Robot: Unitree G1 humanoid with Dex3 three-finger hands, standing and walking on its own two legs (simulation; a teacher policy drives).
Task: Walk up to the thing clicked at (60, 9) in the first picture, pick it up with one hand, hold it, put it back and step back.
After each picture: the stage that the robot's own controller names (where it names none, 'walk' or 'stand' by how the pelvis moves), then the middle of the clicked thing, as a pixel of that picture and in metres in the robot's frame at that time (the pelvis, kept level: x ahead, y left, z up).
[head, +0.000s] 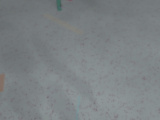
stand; (58, 2) +2.30 +0.33 -0.65
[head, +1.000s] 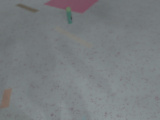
walk; (69, 15) +2.19 +0.34 -0.66
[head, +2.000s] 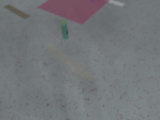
walk; (64, 29) +1.57 +0.31 -0.65
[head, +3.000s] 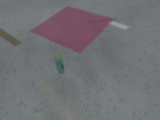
walk; (59, 64) +1.10 +0.29 -0.65
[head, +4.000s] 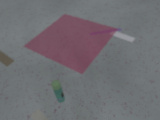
walk; (58, 91) +0.76 +0.27 -0.65
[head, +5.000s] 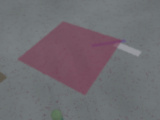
stand; out of the picture +0.49 +0.23 -0.65
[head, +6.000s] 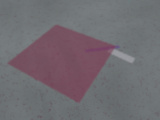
stand; out of the picture +0.43 +0.21 -0.65
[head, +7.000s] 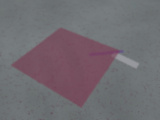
stand; out of the picture +0.41 +0.20 -0.65
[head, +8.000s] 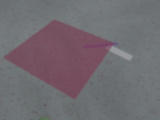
stand; out of the picture +0.42 +0.23 -0.63
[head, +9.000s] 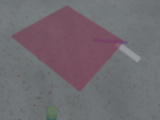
walk; (51, 116) +0.42 +0.13 -0.64
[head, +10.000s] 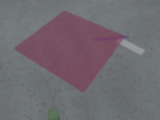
stand; out of the picture +0.42 +0.20 -0.63
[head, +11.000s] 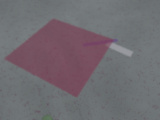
stand; out of the picture +0.43 +0.22 -0.64
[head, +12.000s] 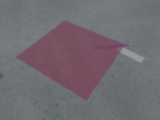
stand; out of the picture +0.42 +0.17 -0.64
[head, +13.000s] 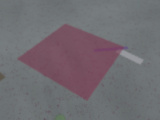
stand; out of the picture +0.46 +0.14 -0.63
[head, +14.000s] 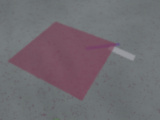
stand; out of the picture +0.42 +0.16 -0.65
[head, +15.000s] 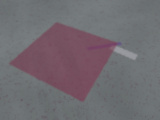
stand; out of the picture +0.40 +0.18 -0.66
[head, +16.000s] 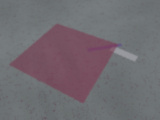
stand; out of the picture +0.40 +0.18 -0.66
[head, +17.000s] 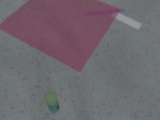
go down; (52, 103) +0.43 +0.17 -0.54
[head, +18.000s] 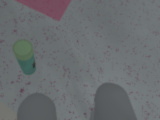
go down; (26, 59) +0.49 +0.18 -0.26
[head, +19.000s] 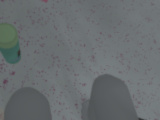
close in; (9, 47) +0.49 +0.19 -0.23
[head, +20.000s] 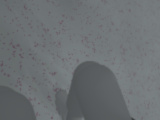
close; out of the picture +0.48 +0.23 -0.17
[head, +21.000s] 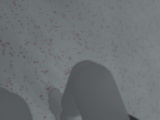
close; out of the picture +0.48 +0.24 -0.17
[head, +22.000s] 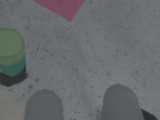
lift; (12, 62) +0.38 +0.22 -0.03
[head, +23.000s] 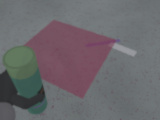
hold; (30, 85) +0.32 +0.16 +0.10
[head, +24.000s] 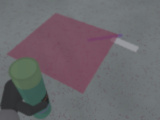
hold; (34, 93) +0.31 +0.16 +0.05
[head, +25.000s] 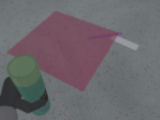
hold; (33, 90) +0.31 +0.16 +0.06
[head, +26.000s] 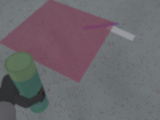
crouch; (30, 86) +0.34 +0.17 +0.02
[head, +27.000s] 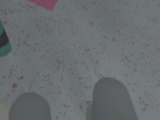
lower; out of the picture +0.50 +0.20 -0.03
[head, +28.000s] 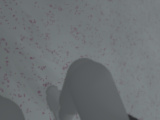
lower; out of the picture +0.49 +0.25 -0.17
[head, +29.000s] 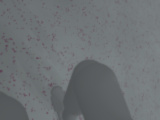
lower; out of the picture +0.48 +0.25 -0.17
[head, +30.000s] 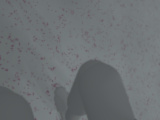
lower; out of the picture +0.46 +0.23 -0.17
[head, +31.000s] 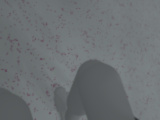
lower; out of the picture +0.46 +0.24 -0.17
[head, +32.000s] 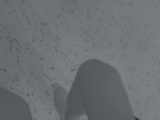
draw back; out of the picture +0.46 +0.24 -0.17
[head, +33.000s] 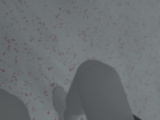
stand; out of the picture +0.45 +0.24 -0.18
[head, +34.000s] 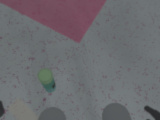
walk; (48, 81) +0.45 +0.16 -0.42
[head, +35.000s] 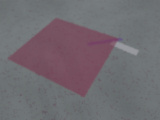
stand; out of the picture +0.39 +0.16 -0.59
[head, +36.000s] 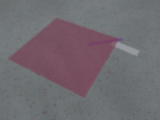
stand; out of the picture +0.39 +0.16 -0.60
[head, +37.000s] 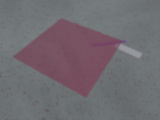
stand; out of the picture +0.40 +0.16 -0.62
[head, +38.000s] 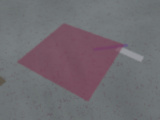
stand; out of the picture +0.40 +0.17 -0.66
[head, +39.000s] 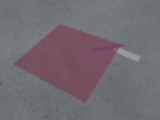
stand; out of the picture +0.38 +0.18 -0.66
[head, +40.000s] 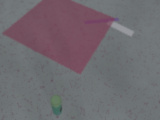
walk; (56, 105) +0.46 +0.12 -0.64
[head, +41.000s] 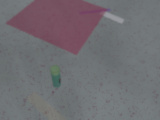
walk; (56, 77) +0.72 +0.19 -0.64
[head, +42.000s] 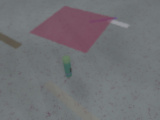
stand; (67, 67) +1.04 +0.20 -0.64
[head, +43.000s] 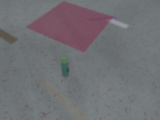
stand; (65, 66) +1.00 +0.16 -0.65
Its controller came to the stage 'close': yes
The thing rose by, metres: 0.70
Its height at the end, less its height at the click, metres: +0.00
